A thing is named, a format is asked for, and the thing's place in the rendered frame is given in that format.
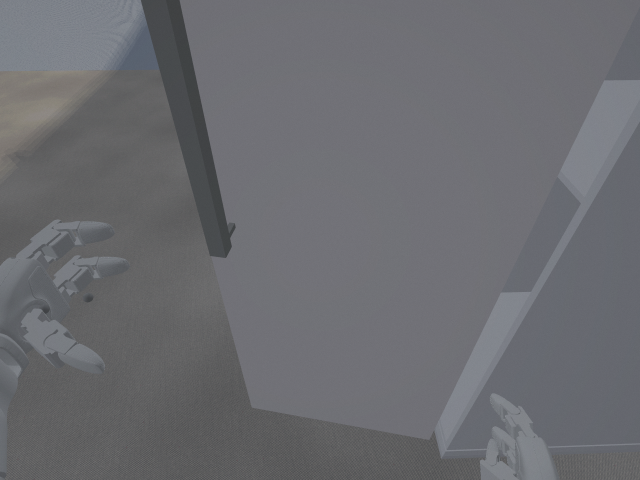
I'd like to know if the left robot hand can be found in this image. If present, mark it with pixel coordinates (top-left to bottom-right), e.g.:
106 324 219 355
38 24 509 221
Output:
0 219 130 374

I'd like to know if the left robot forearm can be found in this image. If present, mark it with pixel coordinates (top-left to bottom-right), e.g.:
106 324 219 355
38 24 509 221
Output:
0 333 29 480

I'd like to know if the handle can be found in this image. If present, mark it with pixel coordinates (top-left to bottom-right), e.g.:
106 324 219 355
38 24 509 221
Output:
141 0 236 258

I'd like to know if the fridge door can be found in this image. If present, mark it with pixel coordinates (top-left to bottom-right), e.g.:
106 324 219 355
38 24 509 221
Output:
180 0 640 440

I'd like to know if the right robot hand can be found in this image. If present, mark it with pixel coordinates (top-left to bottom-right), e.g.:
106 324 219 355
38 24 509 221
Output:
480 393 560 480

